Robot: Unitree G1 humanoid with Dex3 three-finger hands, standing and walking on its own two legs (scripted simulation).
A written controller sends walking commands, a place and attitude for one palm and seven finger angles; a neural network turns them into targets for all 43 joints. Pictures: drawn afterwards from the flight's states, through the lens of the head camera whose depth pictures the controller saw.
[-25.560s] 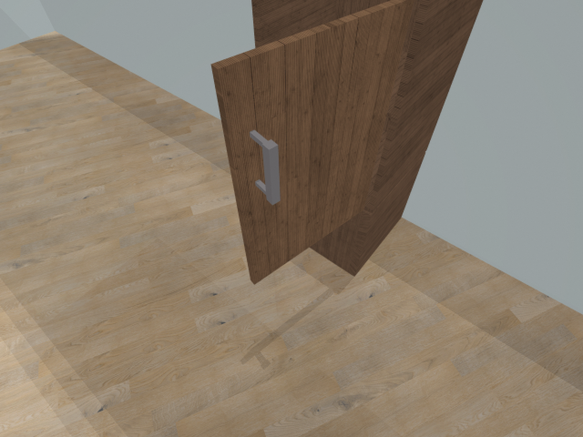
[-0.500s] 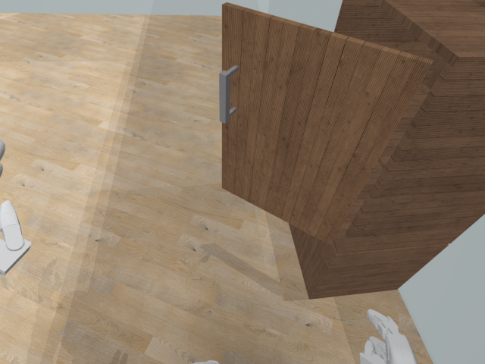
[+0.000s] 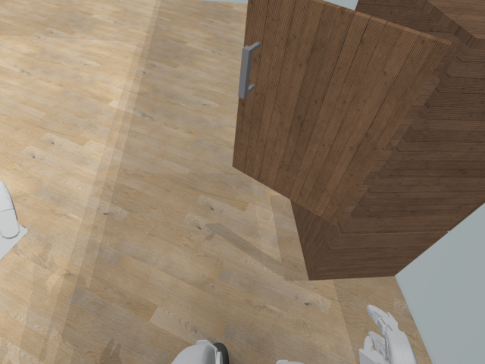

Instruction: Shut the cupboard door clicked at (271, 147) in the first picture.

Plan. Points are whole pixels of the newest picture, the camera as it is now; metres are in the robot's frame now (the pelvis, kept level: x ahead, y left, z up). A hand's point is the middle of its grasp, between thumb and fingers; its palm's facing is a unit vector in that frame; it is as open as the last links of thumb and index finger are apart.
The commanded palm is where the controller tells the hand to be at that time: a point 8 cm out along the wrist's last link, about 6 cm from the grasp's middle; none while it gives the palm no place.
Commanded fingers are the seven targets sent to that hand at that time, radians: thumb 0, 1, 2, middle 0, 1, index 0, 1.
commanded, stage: step back with the hand held close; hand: left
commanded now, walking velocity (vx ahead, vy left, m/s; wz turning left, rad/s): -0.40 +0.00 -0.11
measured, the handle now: (249, 70) +0.76 +0.02 +0.09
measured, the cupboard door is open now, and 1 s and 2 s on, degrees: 51 51 51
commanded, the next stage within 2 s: stop stepping back and stand still in 0.16 s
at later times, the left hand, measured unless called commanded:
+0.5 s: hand out of the picture +0.11 +0.30 +0.19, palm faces +0.24 -0.89 -0.40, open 7.4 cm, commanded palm +0.04 +0.34 +0.20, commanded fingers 0.00 0.90 0.90 -0.20 -0.30 -0.20 -0.30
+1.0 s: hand out of the picture -0.04 +0.35 +0.22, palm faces +0.12 -0.86 -0.50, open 7.4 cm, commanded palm -0.07 +0.42 +0.20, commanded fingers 0.00 0.90 0.90 -0.20 -0.30 -0.20 -0.30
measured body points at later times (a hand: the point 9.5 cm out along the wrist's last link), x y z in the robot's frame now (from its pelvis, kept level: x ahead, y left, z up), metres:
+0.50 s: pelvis -0.14 +0.06 +0.02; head -0.14 +0.11 +0.47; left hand +0.09 +0.34 +0.21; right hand -0.03 -0.20 -0.04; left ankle +0.04 +0.07 -0.70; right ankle -0.18 -0.05 -0.70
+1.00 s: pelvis -0.27 +0.15 +0.04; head -0.27 +0.21 +0.48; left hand -0.06 +0.40 +0.25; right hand -0.19 -0.07 -0.05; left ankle -0.16 +0.23 -0.71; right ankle -0.33 +0.09 -0.67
